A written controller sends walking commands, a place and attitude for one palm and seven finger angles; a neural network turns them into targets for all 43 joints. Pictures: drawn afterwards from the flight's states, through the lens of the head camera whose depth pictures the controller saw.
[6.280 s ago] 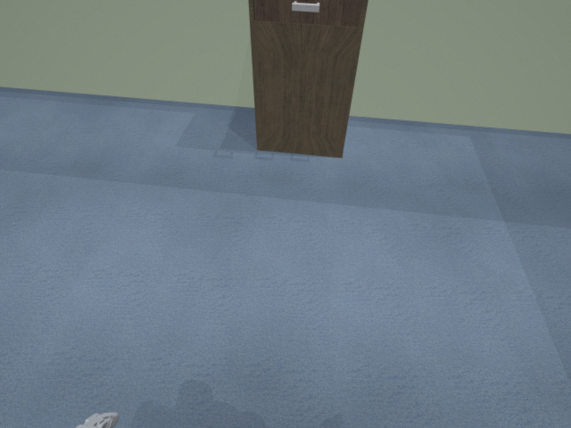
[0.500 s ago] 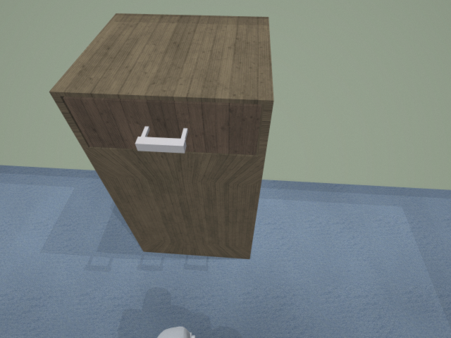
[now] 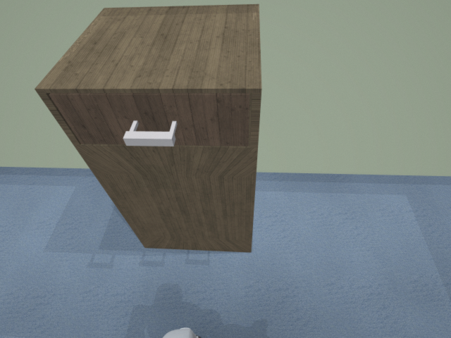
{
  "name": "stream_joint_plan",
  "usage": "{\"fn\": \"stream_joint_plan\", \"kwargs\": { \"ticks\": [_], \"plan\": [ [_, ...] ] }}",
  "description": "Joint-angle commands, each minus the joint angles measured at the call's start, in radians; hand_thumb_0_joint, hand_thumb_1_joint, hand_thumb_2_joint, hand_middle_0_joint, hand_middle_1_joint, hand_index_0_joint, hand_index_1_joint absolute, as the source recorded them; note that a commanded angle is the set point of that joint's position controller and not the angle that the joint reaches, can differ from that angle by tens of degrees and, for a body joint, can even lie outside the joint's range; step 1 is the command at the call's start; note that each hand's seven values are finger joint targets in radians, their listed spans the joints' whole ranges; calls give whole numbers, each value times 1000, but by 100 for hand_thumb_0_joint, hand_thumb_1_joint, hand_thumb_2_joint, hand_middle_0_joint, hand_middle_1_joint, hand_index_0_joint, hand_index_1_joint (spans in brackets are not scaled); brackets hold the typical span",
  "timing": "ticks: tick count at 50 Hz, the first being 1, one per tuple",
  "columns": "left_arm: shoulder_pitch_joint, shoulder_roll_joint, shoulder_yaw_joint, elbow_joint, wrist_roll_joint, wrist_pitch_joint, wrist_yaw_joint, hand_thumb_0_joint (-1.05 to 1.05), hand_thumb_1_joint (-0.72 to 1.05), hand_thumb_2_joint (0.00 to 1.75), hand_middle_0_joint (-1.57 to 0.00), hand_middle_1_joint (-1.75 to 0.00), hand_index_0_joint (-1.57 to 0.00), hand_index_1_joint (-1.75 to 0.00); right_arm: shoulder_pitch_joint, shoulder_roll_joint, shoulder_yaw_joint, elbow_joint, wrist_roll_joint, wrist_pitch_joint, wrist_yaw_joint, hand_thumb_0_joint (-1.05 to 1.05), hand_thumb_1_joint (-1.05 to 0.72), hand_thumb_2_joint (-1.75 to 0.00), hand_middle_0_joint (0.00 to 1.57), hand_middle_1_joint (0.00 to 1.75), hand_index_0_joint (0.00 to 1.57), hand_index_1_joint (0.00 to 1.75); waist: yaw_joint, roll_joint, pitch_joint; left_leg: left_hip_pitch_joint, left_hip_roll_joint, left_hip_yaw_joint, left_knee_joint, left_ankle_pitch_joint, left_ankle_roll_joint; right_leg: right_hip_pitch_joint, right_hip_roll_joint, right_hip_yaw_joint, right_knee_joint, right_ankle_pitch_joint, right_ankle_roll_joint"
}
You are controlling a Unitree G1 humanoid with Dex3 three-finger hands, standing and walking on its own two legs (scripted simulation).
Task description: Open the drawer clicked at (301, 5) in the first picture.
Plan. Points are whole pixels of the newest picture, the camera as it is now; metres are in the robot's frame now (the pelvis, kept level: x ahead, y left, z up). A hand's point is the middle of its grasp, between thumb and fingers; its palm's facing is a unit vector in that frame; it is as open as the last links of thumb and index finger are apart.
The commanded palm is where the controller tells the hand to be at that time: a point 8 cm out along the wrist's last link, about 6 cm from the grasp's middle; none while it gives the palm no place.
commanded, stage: come to a stop and stand still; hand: left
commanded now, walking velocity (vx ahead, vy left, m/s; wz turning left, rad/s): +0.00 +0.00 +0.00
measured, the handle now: (152, 131) +0.54 +0.22 +0.04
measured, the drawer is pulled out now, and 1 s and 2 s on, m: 0.00 0.00 0.00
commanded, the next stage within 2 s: look again from close up in 1.30 s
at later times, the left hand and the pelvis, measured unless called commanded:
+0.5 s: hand out of the picture -0.03 +0.15 -0.16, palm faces +0.08 -0.98 -0.19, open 7.3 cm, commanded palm none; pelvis -0.04 -0.03 +0.02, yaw +1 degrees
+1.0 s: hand out of the picture -0.06 +0.14 -0.16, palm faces +0.07 -0.99 -0.15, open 7.4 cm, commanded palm none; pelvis -0.04 -0.01 +0.02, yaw +1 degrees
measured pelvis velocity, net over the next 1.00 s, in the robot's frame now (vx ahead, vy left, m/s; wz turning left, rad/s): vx -0.04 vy -0.01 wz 0.02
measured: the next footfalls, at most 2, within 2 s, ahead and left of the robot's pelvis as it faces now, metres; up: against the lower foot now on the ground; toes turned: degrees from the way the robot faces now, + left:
left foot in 0.30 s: -0.04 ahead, +0.11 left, +0.00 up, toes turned +4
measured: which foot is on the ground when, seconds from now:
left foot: up 0.00-0.28, down 0.30-1.00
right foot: down 0.00-1.00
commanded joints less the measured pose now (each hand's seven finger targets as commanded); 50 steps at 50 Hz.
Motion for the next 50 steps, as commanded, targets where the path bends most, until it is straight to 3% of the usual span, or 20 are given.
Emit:
{"fn": "stream_joint_plan", "kwargs": {
  "ticks": [1, 2, 3, 5, 9, 11, 13, 14, 15, 17, 18, 19, 22, 25, 28, 31, 37, 43, 50],
  "plan": [
    [13, 173, 23, -61, 14, -16, 14, 0, 90, 90, -20, -30, -20, -30, 2, -59, -15, -83, 4, 15, 8, 0, -90, -90, 20, 30, 20, 30, -1, -275, -34, -1, -45, -113, 306, -308, 29, -180, -306, 299, -418, 51, -167],
    [-24, 159, 23, -65, 13, -16, 14, 0, 90, 90, -20, -30, -20, -30, 9, -56, -14, -62, 1, 18, 8, 0, -90, -90, 20, 30, 20, 30, -9, -277, 5, -12, -49, -116, 354, -269, 37, -197, -266, 283, -410, 38, -161],
    [-46, 140, 16, -64, 10, -18, 12, 0, 90, 90, -20, -30, -20, -30, 33, -60, -14, -37, 0, 15, 9, 0, -90, -90, 20, 30, 20, 30, -24, -239, 25, -17, -52, -108, 392, -227, 36, -187, -230, 237, -391, 91, -154],
    [-38, 126, 10, -60, 6, -26, 8, 0, 90, 90, -20, -30, -20, -30, 93, -53, -10, -7, 4, 4, 11, 0, -90, -90, 20, 30, 20, 30, -33, -200, 4, -18, -56, -87, 377, -191, 29, -111, -196, 165, -351, 196, -142],
    [61, 131, 12, -22, 4, -37, 12, 0, 90, 90, -20, -30, -20, -30, 83, -33, 6, 3, 8, -16, 3, 0, -90, -90, 20, 30, 20, 30, 17, -171, -74, 14, -55, -62, 131, -236, 16, 86, -212, 194, -301, 382, -171],
    [76, 124, 10, 4, -1, -41, 14, 0, 90, 90, -20, -30, -20, -30, 117, -25, 16, 24, 9, -26, -4, 0, -90, -90, 20, 30, 20, 30, 13, -159, -114, 87, -54, -61, -48, -180, 13, 144, -203, 197, -266, 461, -161],
    [55, 116, 4, 17, -16, -42, 14, 0, 90, 90, -20, -30, -20, -30, 179, -29, 27, 64, 10, -40, -10, 0, -90, -90, 20, 30, 20, 30, -9, -109, -140, 234, -43, -94, -222, 17, 27, 98, -165, 175, -239, 408, -102],
    [58, 89, -3, 24, -22, -44, 12, 0, 90, 90, -20, -30, -20, -30, 192, -51, 29, 78, 6, -50, -15, 0, -90, -90, 20, 30, 20, 30, -4, -41, -153, 285, 14, -141, -228, 147, 48, 71, -117, 140, -227, 380, -66],
    [58, 72, -9, 28, -23, -43, 10, 0, 90, 90, -20, -30, -20, -30, 180, -68, 30, 82, 2, -53, -19, 0, -90, -90, 20, 30, 20, 30, 9, -8, -145, 267, 52, -160, -211, 199, 63, 74, -84, 111, -243, 339, -37],
    [42, 70, -11, 41, -18, -40, 8, 0, 90, 90, -20, -30, -20, -30, 167, -69, 37, 94, 0, -51, -21, 0, -90, -90, 20, 30, 20, 30, 11, -13, -109, 219, 46, -140, -214, 119, 60, 89, -77, 106, -277, 280, -23],
    [26, 82, -10, 54, -18, -35, 7, 0, 90, 90, -20, -30, -20, -30, 168, -57, 41, 106, 1, -50, -20, 0, -90, -90, 20, 30, 20, 30, 7, 45, -90, 190, 39, -138, -241, 84, 54, 109, -79, 93, -273, 255, -25],
    [32, 81, -10, 61, -19, -33, 7, 0, 90, 90, -20, -30, -20, -30, 169, -50, 45, 109, 0, -47, -19, 0, -90, -90, 20, 30, 20, 30, 13, 54, -56, 158, 35, -139, -266, 21, 54, 114, -73, 95, -286, 208, -26],
    [47, 78, -15, 80, -15, -29, 6, 0, 90, 90, -20, -30, -20, -30, 186, -43, 47, 116, 0, -41, -18, 0, -90, -90, 20, 30, 20, 30, 13, 8, 12, 119, 15, -131, -295, -102, 52, 88, -72, 113, -338, 89, -23],
    [59, 74, -16, 89, -14, -27, 5, 0, 90, 90, -20, -30, -20, -30, 229, -32, 48, 121, -3, -35, -18, 0, -90, -90, 20, 30, 20, 30, 3, -39, 48, 115, -8, -112, -287, -139, 53, 36, -77, 134, -381, -21, -20],
    [70, 65, -17, 89, -13, -28, 6, 0, 90, 90, -20, -30, -20, -30, 264, -27, 48, 123, -3, -34, -17, 0, -90, -90, 20, 30, 20, 30, -6, -81, 40, 126, -14, -106, -280, -147, 57, 7, -75, 140, -394, -66, -17],
    [88, 58, -17, 94, -13, -29, 8, 0, 90, 90, -20, -30, -20, -30, 283, -23, 49, 123, -3, -36, -17, 0, -90, -90, 20, 30, 20, 30, -6, -70, 22, 130, -13, -109, -283, -160, 60, -1, -73, 136, -391, -78, -17],
    [120, 32, -20, 105, -13, -36, 9, 0, 90, 90, -20, -30, -20, -30, 307, -9, 54, 126, -1, -49, -20, 0, -90, -90, 20, 30, 20, 30, -3, -41, -7, 111, -3, -124, -297, -141, 65, 30, -68, 120, -348, 17, -21],
    [144, 14, -29, 125, -15, -45, 11, 0, 90, 90, -20, -30, -20, -30, 318, -1, 62, 133, 4, -64, -25, 0, -90, -90, 20, 30, 20, 30, 1, -19, -13, 125, 8, -130, -297, -45, 63, 64, -72, 98, -305, 157, -30],
    [153, 4, -36, 135, -15, -48, 14, 0, 90, 90, -20, -30, -20, -30, 326, 3, 66, 142, 7, -70, -28, 0, -90, -90, 20, 30, 20, 30, 1, -36, -5, 142, 13, -126, -293, 14, 62, 74, -76, 82, -289, 217, -30]
  ]
}}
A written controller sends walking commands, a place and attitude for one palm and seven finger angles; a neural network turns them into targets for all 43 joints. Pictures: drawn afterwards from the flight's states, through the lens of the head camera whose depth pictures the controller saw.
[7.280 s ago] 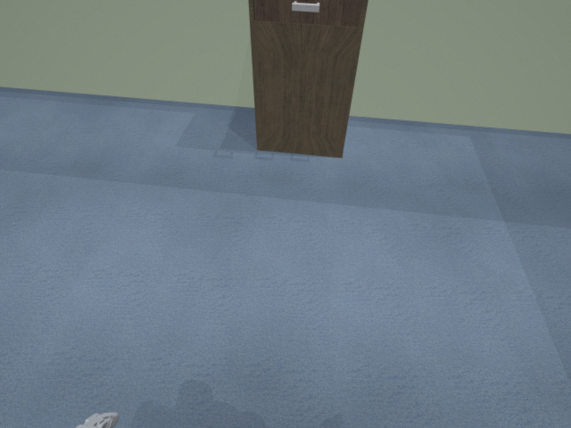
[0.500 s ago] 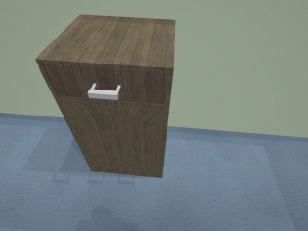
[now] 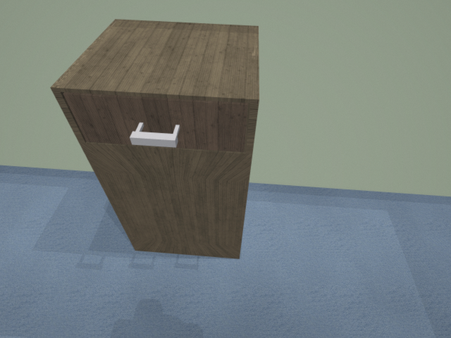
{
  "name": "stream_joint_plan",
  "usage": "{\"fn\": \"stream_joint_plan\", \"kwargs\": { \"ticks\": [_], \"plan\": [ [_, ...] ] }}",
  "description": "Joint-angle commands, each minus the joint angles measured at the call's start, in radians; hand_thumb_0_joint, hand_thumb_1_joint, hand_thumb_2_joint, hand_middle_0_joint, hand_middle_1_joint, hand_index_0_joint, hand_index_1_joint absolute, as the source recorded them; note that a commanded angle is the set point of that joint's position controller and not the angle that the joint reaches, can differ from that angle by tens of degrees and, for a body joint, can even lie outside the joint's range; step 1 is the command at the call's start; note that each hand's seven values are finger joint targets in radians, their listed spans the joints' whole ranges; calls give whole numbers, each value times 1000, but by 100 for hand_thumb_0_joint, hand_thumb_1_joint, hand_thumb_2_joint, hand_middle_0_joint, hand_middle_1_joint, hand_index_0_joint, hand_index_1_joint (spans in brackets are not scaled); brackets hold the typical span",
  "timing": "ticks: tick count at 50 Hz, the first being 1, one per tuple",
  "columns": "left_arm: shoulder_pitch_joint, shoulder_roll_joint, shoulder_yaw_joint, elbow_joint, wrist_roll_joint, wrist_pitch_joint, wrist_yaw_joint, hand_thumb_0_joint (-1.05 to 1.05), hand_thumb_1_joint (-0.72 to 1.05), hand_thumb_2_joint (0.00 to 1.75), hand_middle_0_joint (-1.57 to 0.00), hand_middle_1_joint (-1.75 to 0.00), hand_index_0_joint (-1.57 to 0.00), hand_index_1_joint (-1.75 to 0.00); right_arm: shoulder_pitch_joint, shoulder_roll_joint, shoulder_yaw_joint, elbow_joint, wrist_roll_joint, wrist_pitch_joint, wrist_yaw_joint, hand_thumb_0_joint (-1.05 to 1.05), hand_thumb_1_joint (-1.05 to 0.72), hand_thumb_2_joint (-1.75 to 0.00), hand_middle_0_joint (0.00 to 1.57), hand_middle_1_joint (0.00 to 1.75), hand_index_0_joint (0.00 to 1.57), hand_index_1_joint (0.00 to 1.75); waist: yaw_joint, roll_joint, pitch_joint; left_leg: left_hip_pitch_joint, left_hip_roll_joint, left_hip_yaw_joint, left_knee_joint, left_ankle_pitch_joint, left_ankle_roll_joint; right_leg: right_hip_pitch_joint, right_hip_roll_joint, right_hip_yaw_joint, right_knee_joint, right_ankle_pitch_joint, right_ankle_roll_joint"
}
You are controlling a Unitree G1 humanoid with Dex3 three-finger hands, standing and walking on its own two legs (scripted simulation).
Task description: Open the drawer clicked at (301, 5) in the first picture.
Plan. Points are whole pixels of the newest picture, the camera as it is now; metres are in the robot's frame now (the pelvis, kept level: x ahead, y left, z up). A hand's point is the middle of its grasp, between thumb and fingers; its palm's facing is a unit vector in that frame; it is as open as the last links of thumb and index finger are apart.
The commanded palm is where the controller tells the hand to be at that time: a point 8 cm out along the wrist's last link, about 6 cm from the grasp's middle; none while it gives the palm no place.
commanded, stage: come to a stop and stand still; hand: left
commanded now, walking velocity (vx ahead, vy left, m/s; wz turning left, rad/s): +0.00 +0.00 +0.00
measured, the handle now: (156, 133) +0.58 +0.22 +0.02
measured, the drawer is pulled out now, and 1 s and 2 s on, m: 0.00 0.00 0.00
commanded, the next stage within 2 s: look again from close up in 0.30 s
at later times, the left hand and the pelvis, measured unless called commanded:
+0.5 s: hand out of the picture +0.00 +0.17 -0.18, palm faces +0.02 -0.98 -0.18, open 7.3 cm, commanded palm none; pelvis +0.02 +0.01 -0.01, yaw +0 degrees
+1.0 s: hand out of the picture -0.03 +0.20 -0.18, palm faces +0.03 -0.99 -0.15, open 7.4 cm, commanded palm none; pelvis -0.01 +0.04 -0.01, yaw +0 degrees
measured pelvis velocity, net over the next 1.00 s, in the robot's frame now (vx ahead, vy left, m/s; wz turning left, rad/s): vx -0.01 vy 0.04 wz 0.00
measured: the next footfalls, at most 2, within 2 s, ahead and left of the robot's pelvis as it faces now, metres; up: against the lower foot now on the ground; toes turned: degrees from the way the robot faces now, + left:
left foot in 1.46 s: +0.09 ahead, +0.12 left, +0.00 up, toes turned -6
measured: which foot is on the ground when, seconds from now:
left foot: down 0.00-1.00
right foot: down 0.00-1.00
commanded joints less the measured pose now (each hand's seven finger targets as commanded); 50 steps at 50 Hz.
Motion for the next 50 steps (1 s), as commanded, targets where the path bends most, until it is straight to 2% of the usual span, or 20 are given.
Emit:
{"fn": "stream_joint_plan", "kwargs": {
  "ticks": [1, 19, 20, 21, 22, 23, 24, 25, 27, 28, 30, 32, 36, 39, 41, 45, 48, 50],
  "plan": [
    [64, 86, 14, -18, 1, -11, 8, 0, 90, 90, -20, -30, -20, -30, 73, -88, -8, -22, 3, -14, -7, 0, -90, -90, 20, 30, 20, 30, 5, 7, 84, -115, 99, -86, -96, 71, 25, 37, -109, 120, -65, 48, 8],
    [58, 98, 13, -24, 0, -17, 11, 0, 90, 90, -20, -30, -20, -30, 55, -100, -7, -20, 3, -22, -11, 0, -90, -90, 20, 30, 20, 30, -1, -1, 62, -51, 104, -76, -76, 211, 25, 70, -118, 112, -44, 176, 7],
    [140, 140, 16, 3, 14, -42, 53, 0, 90, 90, -20, -30, -20, -30, -77, -138, -15, -98, 10, -36, 7, 0, -90, -90, 20, 30, 20, 30, 45, -28, 77, -146, 104, -13, 144, 206, -2, 61, -177, 159, 18, 605, 26],
    [125, 184, 13, -5, 10, -55, 42, 0, 90, 90, -20, -30, -20, -30, -50, -121, -7, -132, 13, -25, 12, 0, -90, -90, 20, 30, 20, 30, -12, -47, 25, -143, 62, -9, 134, 138, -2, 133, -211, 150, 52, 819, -2],
    [116, 156, 17, -34, 5, -54, 38, 0, 90, 90, -20, -30, -20, -30, 28, -79, -9, -124, 3, -21, 8, 0, -90, -90, 20, 30, 20, 30, -25, -41, -70, -114, 41, -29, 102, 17, 16, 184, -222, 172, 89, 779, -19],
    [103, 145, 12, -42, 4, -51, 35, 0, 90, 90, -20, -30, -20, -30, 58, -77, -12, -117, 3, -25, 6, 0, -90, -90, 20, 30, 20, 30, -33, -25, -158, -86, 48, -29, 88, 61, 20, 210, -206, 150, 110, 721, -30],
    [77, 136, 8, -48, 1, -47, 31, 0, 90, 90, -20, -30, -20, -30, 64, -92, -11, -109, 4, -24, 4, 0, -90, -90, 20, 30, 20, 30, -36, -29, -170, -66, 64, -47, 80, 124, 24, 197, -182, 128, 112, 600, -29],
    [65, 125, 7, -58, 1, -44, 26, 0, 90, 90, -20, -30, -20, -30, 59, -106, -12, -105, 2, -22, 3, 0, -90, -90, 20, 30, 20, 30, -32, -16, -154, -56, 77, -58, 75, 193, 28, 170, -162, 119, 110, 504, -25],
    [44, 111, 3, -67, 4, -29, 20, 0, 90, 90, -20, -30, -20, -30, 42, -114, -9, -109, -2, -18, 1, 0, -90, -90, 20, 30, 20, 30, -21, 17, -26, -100, 94, -70, 53, 253, 36, 90, -132, 99, 91, 295, -16],
    [45, 105, 1, -63, 5, -25, 18, 0, 90, 90, -20, -30, -20, -30, 30, -119, -6, -110, -3, -17, 1, 0, -90, -90, 20, 30, 20, 30, -18, 30, 33, -122, 97, -76, 38, 257, 38, 59, -123, 97, 79, 233, -14],
    [52, 103, 0, -61, 5, -21, 14, 0, 90, 90, -20, -30, -20, -30, 28, -122, -4, -114, -3, -17, 1, 0, -90, -90, 20, 30, 20, 30, -11, 22, 92, -153, 94, -86, 12, 213, 42, 35, -115, 100, 60, 149, -11],
    [53, 104, -1, -61, 5, -16, 11, 0, 90, 90, -20, -30, -20, -30, 35, -127, -1, -112, -2, -18, 3, 0, -90, -90, 20, 30, 20, 30, -10, 17, 119, -177, 95, -92, -12, 167, 45, 30, -109, 95, 51, 87, -6],
    [55, 105, 0, -70, 6, -11, 7, 0, 90, 90, -20, -30, -20, -30, 38, -134, -1, -110, -3, -21, 5, 0, -90, -90, 20, 30, 20, 30, -6, 14, 130, -195, 91, -107, -48, 85, 50, 30, -106, 98, 39, 30, 2],
    [61, 101, 2, -78, 6, -8, 5, 0, 90, 90, -20, -30, -20, -30, 41, -138, 0, -110, -5, -23, 5, 0, -90, -90, 20, 30, 20, 30, -2, 3, 126, -209, 91, -115, -71, 36, 53, 41, -104, 95, 38, 22, 5],
    [61, 100, 3, -82, 7, -6, 5, 0, 90, 90, -20, -30, -20, -30, 47, -141, 0, -106, -5, -25, 5, 0, -90, -90, 20, 30, 20, 30, -2, 35, 119, -214, 97, -127, -94, 21, 55, 49, -102, 88, 47, 20, 7],
    [74, 89, 4, -83, 8, -7, 4, 0, 90, 90, -20, -30, -20, -30, 53, -134, 0, -103, -4, -27, 5, 0, -90, -90, 20, 30, 20, 30, 1, -4, 111, -223, 93, -131, -105, -33, 59, 58, -104, 90, 40, 18, 7],
    [84, 80, 4, -80, 9, -7, 5, 0, 90, 90, -20, -30, -20, -30, 66, -130, 0, -95, -4, -28, 5, 0, -90, -90, 20, 30, 20, 30, 1, 15, 109, -212, 97, -134, -116, -32, 59, 46, -103, 83, 48, 19, 10],
    [92, 75, 7, -79, 14, -5, 0, 0, 90, 90, -20, -30, -20, -30, 78, -137, -5, -85, -7, -21, 6, 0, -90, -90, 20, 30, 20, 30, -3, 20, 122, -224, 107, -151, -143, -220, 70, 27, -86, 64, 72, -93, 4]
  ]
}}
